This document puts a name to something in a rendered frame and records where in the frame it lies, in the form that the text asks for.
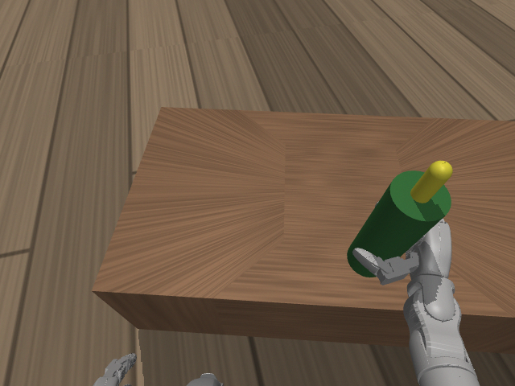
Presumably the bottle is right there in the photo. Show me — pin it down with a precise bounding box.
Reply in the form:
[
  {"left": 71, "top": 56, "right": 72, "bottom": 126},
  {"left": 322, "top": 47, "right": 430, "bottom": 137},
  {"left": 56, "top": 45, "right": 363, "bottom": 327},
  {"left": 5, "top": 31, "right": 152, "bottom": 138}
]
[{"left": 347, "top": 161, "right": 453, "bottom": 277}]

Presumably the left robot hand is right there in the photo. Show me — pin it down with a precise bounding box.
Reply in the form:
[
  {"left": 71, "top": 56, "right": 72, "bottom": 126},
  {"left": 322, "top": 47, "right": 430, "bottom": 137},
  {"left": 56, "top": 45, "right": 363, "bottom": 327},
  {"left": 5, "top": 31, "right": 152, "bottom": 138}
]
[{"left": 93, "top": 353, "right": 137, "bottom": 386}]

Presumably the right robot hand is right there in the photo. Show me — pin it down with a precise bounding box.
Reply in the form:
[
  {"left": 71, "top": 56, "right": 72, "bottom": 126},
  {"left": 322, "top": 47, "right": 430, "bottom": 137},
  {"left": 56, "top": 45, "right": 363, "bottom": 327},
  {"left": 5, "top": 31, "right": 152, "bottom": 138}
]
[{"left": 352, "top": 201, "right": 452, "bottom": 285}]

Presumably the right robot arm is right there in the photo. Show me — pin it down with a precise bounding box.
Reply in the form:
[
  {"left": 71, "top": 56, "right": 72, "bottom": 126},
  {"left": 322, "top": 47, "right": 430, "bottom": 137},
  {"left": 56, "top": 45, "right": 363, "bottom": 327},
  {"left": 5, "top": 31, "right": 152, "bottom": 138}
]
[{"left": 403, "top": 273, "right": 480, "bottom": 386}]

